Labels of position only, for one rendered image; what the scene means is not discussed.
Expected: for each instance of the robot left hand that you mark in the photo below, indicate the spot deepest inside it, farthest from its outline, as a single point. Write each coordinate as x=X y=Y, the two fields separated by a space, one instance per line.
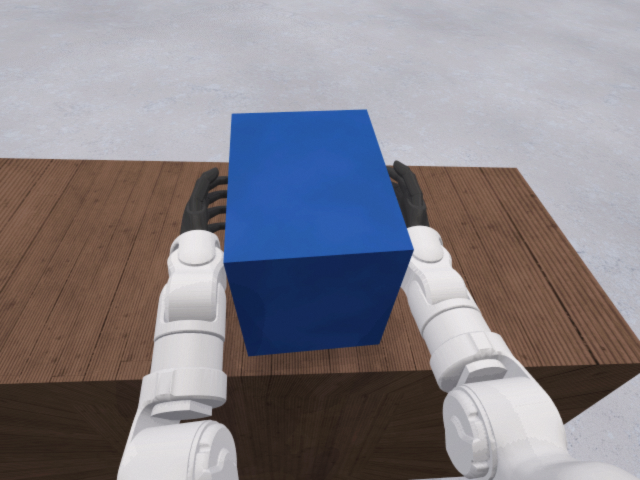
x=196 y=215

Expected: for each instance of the left robot forearm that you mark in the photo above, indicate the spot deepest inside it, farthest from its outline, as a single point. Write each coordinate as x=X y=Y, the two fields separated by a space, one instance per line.
x=186 y=380

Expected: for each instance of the robot right hand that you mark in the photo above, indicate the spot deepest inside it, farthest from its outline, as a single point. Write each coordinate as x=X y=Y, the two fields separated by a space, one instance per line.
x=409 y=195

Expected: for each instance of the robot right upper arm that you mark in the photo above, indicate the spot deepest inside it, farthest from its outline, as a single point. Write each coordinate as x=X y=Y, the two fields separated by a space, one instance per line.
x=508 y=429

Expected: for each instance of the carton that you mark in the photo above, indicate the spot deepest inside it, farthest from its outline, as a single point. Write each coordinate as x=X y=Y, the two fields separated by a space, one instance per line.
x=316 y=246

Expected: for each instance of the right robot forearm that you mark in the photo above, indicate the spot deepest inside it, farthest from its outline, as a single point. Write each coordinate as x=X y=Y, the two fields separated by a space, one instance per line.
x=463 y=349

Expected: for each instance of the pedestal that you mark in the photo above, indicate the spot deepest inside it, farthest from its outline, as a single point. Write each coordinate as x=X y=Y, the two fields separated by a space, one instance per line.
x=84 y=246

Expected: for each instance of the robot left upper arm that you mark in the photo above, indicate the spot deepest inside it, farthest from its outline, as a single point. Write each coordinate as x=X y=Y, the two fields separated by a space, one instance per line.
x=201 y=450

